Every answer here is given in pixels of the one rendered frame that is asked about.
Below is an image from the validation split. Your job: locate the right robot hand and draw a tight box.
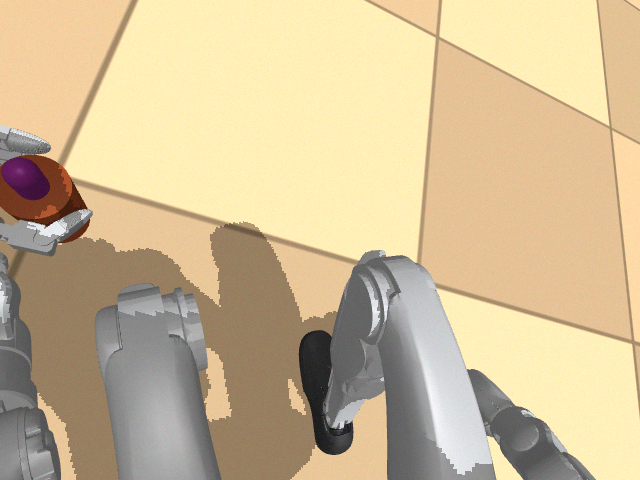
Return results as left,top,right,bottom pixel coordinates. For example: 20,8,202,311
467,369,515,437

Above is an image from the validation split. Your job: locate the left robot hand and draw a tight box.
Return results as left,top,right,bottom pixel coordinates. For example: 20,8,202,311
0,126,93,257

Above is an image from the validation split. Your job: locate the left robot arm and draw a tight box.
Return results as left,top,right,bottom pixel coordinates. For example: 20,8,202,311
0,252,61,480

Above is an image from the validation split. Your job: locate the right robot arm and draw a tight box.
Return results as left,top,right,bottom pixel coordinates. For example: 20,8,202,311
490,406,596,480

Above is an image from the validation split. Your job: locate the bottle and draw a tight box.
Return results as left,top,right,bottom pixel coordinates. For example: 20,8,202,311
0,155,90,243

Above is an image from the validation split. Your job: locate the right robot foot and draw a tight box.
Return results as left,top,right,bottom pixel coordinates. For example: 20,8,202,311
299,330,353,455

